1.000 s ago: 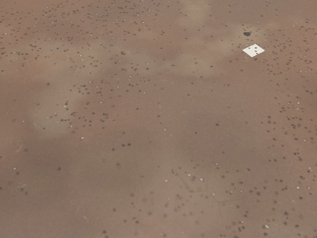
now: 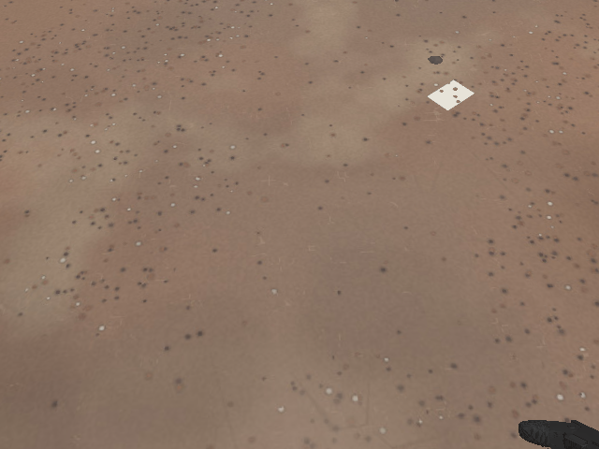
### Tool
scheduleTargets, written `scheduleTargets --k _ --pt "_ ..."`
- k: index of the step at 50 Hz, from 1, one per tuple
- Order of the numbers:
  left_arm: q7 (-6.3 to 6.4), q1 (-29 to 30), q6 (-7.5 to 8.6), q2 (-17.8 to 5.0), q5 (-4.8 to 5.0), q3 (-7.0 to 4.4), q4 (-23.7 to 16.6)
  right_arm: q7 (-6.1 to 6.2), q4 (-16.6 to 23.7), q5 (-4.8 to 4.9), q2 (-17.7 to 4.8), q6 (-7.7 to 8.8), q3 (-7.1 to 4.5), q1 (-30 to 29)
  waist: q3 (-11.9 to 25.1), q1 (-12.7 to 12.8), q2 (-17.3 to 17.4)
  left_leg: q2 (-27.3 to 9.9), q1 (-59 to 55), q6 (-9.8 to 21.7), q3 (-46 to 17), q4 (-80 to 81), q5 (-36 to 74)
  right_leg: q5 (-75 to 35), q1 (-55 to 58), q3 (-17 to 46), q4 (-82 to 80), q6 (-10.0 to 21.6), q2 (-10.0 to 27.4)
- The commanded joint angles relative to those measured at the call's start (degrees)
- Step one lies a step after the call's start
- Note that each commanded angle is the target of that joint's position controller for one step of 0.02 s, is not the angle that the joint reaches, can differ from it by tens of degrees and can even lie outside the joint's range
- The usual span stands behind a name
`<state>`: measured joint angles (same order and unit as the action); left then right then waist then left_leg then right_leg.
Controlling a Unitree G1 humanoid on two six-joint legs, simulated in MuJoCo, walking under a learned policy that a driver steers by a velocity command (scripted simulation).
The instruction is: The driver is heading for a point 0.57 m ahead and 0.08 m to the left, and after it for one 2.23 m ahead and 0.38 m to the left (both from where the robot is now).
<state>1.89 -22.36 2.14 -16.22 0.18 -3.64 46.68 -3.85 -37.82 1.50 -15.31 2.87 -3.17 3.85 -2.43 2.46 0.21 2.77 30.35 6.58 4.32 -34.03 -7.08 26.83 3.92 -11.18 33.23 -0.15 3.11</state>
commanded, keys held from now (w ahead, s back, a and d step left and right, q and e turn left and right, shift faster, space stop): w+q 0.48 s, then w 0.12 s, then no key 0.40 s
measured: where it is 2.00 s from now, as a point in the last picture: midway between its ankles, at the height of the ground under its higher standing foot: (304, 396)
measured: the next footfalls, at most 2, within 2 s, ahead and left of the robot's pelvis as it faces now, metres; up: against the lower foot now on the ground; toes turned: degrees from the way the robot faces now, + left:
right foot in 0.44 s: +0.46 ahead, -0.10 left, +0.00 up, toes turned +19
left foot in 0.88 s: +0.55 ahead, +0.20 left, +0.00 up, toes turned +22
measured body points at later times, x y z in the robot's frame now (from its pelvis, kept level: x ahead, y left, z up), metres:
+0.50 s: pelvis +0.30 -0.03 +0.01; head +0.32 -0.02 +0.46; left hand +0.42 +0.28 -0.06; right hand +0.44 -0.29 -0.11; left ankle +0.12 +0.07 -0.66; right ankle +0.42 -0.11 -0.71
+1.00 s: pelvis +0.47 +0.06 +0.02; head +0.50 +0.08 +0.47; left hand +0.43 +0.34 -0.11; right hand +0.75 -0.08 -0.06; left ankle +0.52 +0.18 -0.71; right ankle +0.46 -0.10 -0.66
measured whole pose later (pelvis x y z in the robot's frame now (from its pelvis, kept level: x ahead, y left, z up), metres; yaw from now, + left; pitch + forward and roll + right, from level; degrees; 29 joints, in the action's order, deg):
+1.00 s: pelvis +0.47 +0.06 +0.02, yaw +23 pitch +2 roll -1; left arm 0.4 -14.7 1.5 -16.7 0.2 -2.0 47.4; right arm -0.9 -38.7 -0.9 -12.8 1.4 -1.2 5.0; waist -1.9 2.2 -1.3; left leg 1.4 23.5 1.9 -0.3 -28.8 -6.9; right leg 33.8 -19.2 1.3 53.1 -3.7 1.7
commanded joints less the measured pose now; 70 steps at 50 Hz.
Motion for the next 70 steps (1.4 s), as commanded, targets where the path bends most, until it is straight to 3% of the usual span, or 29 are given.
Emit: scheduleTargets --k 1,2,3,4,6,9,14,18,21,22,23,24,25,27,32,36,40,43,44,45,46,47,50,52,56,59,60,63,70 --pt "-1.06 -1.8 4.35 -3.6 -0.59 0.83 -8.1 1.82 0.3 -0.11 -16.4 0.35 -5.12 21.6 27.8 -8.1 9.9 -22.9 -58.8 20.7 -52.5 12.4 -8.4 6.7 -43.8 14.4 50.0 -0.7 -7.0" --pt "-1.95 6.2 5.83 -8.2 1.74 -0.53 -9.7 1.97 0.2 -0.54 -12.5 0.52 -4.14 20.7 21.8 -11.1 5.1 -20.6 -54.5 16.6 -45.5 16.0 -10.4 2.4 -49.5 19.3 51.3 0.4 -3.2" --pt "-2.14 9.1 6.54 -8.2 2.36 -0.22 -11.4 2.08 0.4 -0.27 -10.7 0.72 -3.56 17.1 13.5 -9.1 2.2 -18.4 -45.0 14.0 -37.5 17.1 -8.7 -2.8 -50.1 18.3 46.3 1.4 -0.6" --pt "-1.82 9.6 6.71 -7.6 1.05 -0.21 -11.2 2.10 1.1 -0.10 -9.3 0.78 -2.98 12.9 8.1 -5.8 -2.0 -15.8 -35.3 12.2 -32.1 18.2 -4.0 -5.5 -47.7 17.3 40.6 1.2 1.6" --pt "-1.67 7.4 5.44 -8.0 -0.51 -0.86 -10.8 2.50 2.8 -1.10 -7.5 0.85 -2.25 8.3 4.0 -1.9 0.6 -12.3 -23.1 11.5 -26.3 21.3 3.1 -8.8 -41.1 16.8 35.7 -0.3 3.6" --pt "-1.36 6.6 3.74 -6.1 -1.37 -0.29 -10.9 3.26 2.2 -0.87 -8.9 1.28 -2.56 7.6 2.4 -0.4 2.0 -10.1 -14.0 11.5 -20.7 22.8 10.3 -12.3 -38.4 14.3 28.2 -3.5 3.6" --pt "-1.65 19.0 4.16 -3.3 -0.81 1.11 -13.8 4.31 0.3 -0.04 -10.7 0.50 -3.09 12.0 2.0 -5.7 3.9 -5.6 -10.6 6.8 -16.9 19.9 3.9 -30.7 -32.4 12.6 4.5 -5.1 -1.0" --pt "-2.57 21.1 4.95 -6.5 0.46 -0.18 -14.7 4.61 -0.8 0.46 -10.6 -0.23 -3.11 14.8 3.3 -5.9 5.8 -9.2 -18.0 5.0 -24.7 14.2 -1.9 -28.9 -30.1 15.9 -3.1 -3.7 -2.2" --pt "-2.55 13.1 5.62 -8.8 0.42 -1.90 -13.0 4.54 -0.1 -0.17 -8.9 -0.55 -2.76 13.6 5.5 -0.8 7.1 -8.3 -19.1 2.1 -27.0 5.5 0.7 -22.9 -19.4 14.8 -6.4 0.2 -2.4" --pt "-2.14 6.1 5.94 -11.1 -0.60 -2.76 -12.5 4.21 0.6 -0.69 -5.5 -0.34 -1.54 13.9 11.8 2.5 3.6 -5.0 -15.2 -0.1 -23.6 -7.2 -1.6 -20.5 -7.2 20.1 -6.0 3.5 3.9" --pt "-1.84 -0.1 5.56 -16.0 -1.93 -3.81 -11.7 4.22 1.9 -0.53 -0.9 0.15 -0.18 20.6 20.1 0.9 -11.2 3.2 1.2 -4.3 -15.6 -27.6 -21.1 -13.3 12.4 41.8 -8.9 10.9 17.5" --pt "-2.51 -2.4 4.95 -14.9 -0.84 -3.87 -10.1 4.21 2.4 1.16 -4.4 0.49 -0.33 22.8 21.5 0.5 -20.8 1.2 14.0 -5.4 -14.2 -39.5 -27.2 3.9 15.3 61.3 -15.2 15.4 23.2" --pt "-2.44 0.4 4.78 -9.7 -0.47 -2.57 -11.1 4.41 1.4 1.38 -9.1 0.22 -1.54 18.8 13.7 2.2 -11.7 -1.7 16.5 -5.9 -15.2 -43.9 -21.3 9.2 9.2 54.7 -17.1 13.2 20.1" --pt "-2.38 4.9 4.08 -6.5 -1.05 -1.30 -10.6 4.40 3.0 -0.39 -8.8 -0.04 -1.67 11.0 4.8 1.4 -4.6 -4.7 13.9 -6.0 -12.5 -40.7 -13.5 -5.2 -4.2 38.0 -17.6 10.6 14.3" --pt "-2.54 6.8 4.83 -5.8 -0.59 -0.91 -7.6 3.82 3.1 -0.85 -4.1 -0.63 -0.86 9.9 1.2 -2.2 -6.1 -6.1 7.8 -6.8 -9.9 -27.0 -10.7 -33.4 -12.5 23.1 -21.2 12.1 10.4" --pt "-1.95 8.0 3.62 -8.5 0.00 -1.51 -5.6 3.19 3.0 -1.58 -1.6 -0.05 0.50 5.9 3.9 -1.6 -5.7 -5.7 -0.1 -7.9 -5.8 -10.0 0.5 -50.8 -13.4 13.9 -19.6 11.1 8.3" --pt "-1.62 5.2 2.32 -9.5 0.90 -1.55 -3.0 2.40 4.0 -1.31 -3.3 0.17 0.00 1.2 5.2 -0.2 -6.5 -3.8 -5.3 -6.6 -5.6 -0.2 6.3 -48.3 -10.0 13.5 -16.2 9.4 8.9" --pt "-1.47 6.5 1.93 -8.9 1.52 -1.31 -2.2 2.63 2.2 -2.27 -5.6 0.37 -1.32 6.2 7.5 -3.7 -4.9 -1.7 -16.4 -3.3 -4.4 9.0 11.8 -45.6 -10.6 13.1 -7.4 6.4 6.6" --pt "-1.51 4.7 2.26 -7.1 0.60 -0.65 -2.0 3.28 1.8 -2.66 -8.8 0.39 -2.22 9.1 10.0 -4.4 -1.4 -5.9 -24.3 -1.3 -7.8 9.4 28.3 -39.4 -14.0 11.1 -0.5 3.6 3.4" --pt "-1.74 0.6 2.81 -3.4 -1.41 0.86 -2.7 3.98 2.5 -4.37 -11.8 -0.07 -2.33 11.9 16.8 -3.2 8.1 -18.5 -39.5 5.7 -21.0 4.2 51.7 -15.9 -26.1 8.8 12.9 -0.3 -1.3" --pt "-1.97 -3.3 2.15 -2.0 -1.08 1.83 -1.4 3.93 1.8 -3.97 -7.8 -0.68 -1.01 12.6 22.9 -3.1 14.3 -25.6 -41.4 13.3 -29.7 6.0 52.5 11.9 -29.8 13.5 23.0 -2.7 -2.4" --pt "-2.08 -1.6 0.97 -6.0 -0.04 0.78 -1.0 3.38 1.3 -2.49 -5.1 -1.14 -0.21 11.2 20.5 -3.5 10.0 -22.7 -36.9 12.3 -28.1 8.0 40.2 13.8 -31.2 15.9 26.3 -3.6 -0.6" --pt "-0.50 4.7 -2.16 -6.6 -0.26 0.02 -1.7 2.98 1.2 -2.09 -5.5 -1.46 -0.15 2.2 9.6 -1.3 5.6 -17.2 -21.0 7.0 -21.8 14.5 16.7 6.5 -31.0 15.0 22.5 -4.9 1.8" --pt "0.17 2.9 -3.18 -4.7 -0.43 0.37 -0.5 3.28 0.9 -3.04 -6.0 -1.81 -0.49 -1.0 8.5 0.5 7.9 -14.3 -12.5 6.0 -17.3 16.7 11.8 1.3 -23.1 13.3 16.8 -5.5 0.8" --pt "0.16 3.8 -3.02 -2.8 -0.73 0.82 0.6 4.05 -1.1 -2.66 -4.3 -2.11 -0.06 -1.2 8.9 0.2 7.4 -12.3 -10.0 4.7 -14.6 16.4 -1.0 -11.7 -14.7 11.7 3.2 -3.9 -0.3" --pt "-0.09 6.2 -2.85 -4.9 -2.31 0.80 -0.5 4.01 -4.0 -2.57 -2.1 -2.17 0.79 2.6 4.5 -0.7 3.1 -7.9 -5.9 -2.3 -13.1 14.8 -20.2 -18.7 -10.7 15.5 -8.0 -0.4 2.9" --pt "0.13 8.2 -2.94 -8.9 -1.54 -0.24 -0.4 4.02 -4.2 -2.54 -2.8 -2.21 0.33 4.6 1.3 -3.7 -3.6 -4.5 -7.7 -4.5 -9.7 14.1 -19.5 -8.6 -17.9 15.8 -8.3 1.5 3.5" --pt "-0.17 10.5 -1.55 -4.1 -1.74 0.88 0.3 4.89 -5.4 -2.37 -3.1 -2.43 0.03 2.9 -0.1 -3.1 -6.3 -3.8 -16.9 -5.3 -7.9 9.0 -9.7 -1.6 -26.3 15.6 -12.3 0.6 1.8" --pt "-0.20 8.1 -0.29 -3.8 -0.78 1.22 3.0 5.09 -9.8 -1.94 -3.0 -2.51 -0.34 4.8 3.3 -2.1 -1.8 -4.2 -19.4 -5.0 -7.8 7.3 3.5 -15.5 -19.9 14.1 -9.0 0.2 0.6"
